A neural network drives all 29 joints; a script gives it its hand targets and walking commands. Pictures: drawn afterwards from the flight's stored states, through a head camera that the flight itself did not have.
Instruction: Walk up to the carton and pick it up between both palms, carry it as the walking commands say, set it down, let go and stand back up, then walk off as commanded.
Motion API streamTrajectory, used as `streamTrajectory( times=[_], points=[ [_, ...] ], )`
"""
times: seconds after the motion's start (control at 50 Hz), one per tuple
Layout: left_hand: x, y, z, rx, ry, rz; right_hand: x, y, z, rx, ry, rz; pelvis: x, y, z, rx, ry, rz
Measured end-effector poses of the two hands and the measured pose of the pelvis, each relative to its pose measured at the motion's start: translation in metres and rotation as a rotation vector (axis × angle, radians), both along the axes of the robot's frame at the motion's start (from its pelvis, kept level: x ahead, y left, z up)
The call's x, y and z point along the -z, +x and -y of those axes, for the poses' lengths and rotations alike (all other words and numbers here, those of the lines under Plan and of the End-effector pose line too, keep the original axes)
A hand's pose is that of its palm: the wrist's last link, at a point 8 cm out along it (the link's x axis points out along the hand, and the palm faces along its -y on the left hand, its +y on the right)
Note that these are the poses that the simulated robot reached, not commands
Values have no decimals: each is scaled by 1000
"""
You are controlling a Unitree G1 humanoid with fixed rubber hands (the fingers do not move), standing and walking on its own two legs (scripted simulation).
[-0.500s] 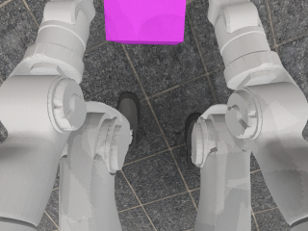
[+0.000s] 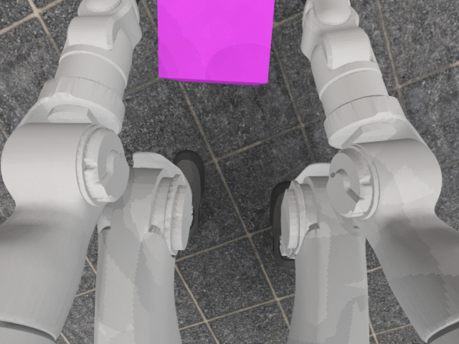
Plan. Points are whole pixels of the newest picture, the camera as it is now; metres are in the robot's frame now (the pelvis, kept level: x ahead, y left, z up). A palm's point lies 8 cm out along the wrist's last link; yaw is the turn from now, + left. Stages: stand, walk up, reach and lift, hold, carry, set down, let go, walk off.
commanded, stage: reach and lift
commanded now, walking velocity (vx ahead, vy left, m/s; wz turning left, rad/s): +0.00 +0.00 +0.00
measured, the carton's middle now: (218, 21) +0.51 +0.07 -0.26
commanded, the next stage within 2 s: none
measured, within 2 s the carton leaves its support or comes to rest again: leaves its support in 0.14 s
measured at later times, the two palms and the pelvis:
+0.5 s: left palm out of the picture +0.51 +0.19 -0.15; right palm out of the picture +0.53 -0.05 -0.16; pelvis -0.02 +0.00 +0.01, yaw -1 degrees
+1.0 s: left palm out of the picture +0.51 +0.19 -0.10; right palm out of the picture +0.53 -0.03 -0.11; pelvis -0.03 +0.01 +0.04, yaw -2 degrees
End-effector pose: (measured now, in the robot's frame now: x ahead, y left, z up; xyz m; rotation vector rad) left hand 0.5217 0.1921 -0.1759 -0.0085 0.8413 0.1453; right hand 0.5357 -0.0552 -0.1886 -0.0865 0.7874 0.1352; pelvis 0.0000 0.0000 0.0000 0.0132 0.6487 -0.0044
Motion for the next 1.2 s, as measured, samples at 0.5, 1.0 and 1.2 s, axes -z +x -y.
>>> streamTrajectory(
  times=[0.5, 1.0, 1.2],
  points=[
    [-29, -9, 1, -52, 26, 59, -30, -6, -8, 58, -18, 38, -12, -20, -4, 30, 8, 95],
    [-72, -15, 0, -149, 64, 122, -78, -10, -22, 118, -79, 71, -35, -33, -14, -6, -56, 161],
    [-101, -31, 4, -221, 63, 156, -107, -21, -27, 177, -122, 86, -50, -40, -21, -14, -71, 195]
  ],
)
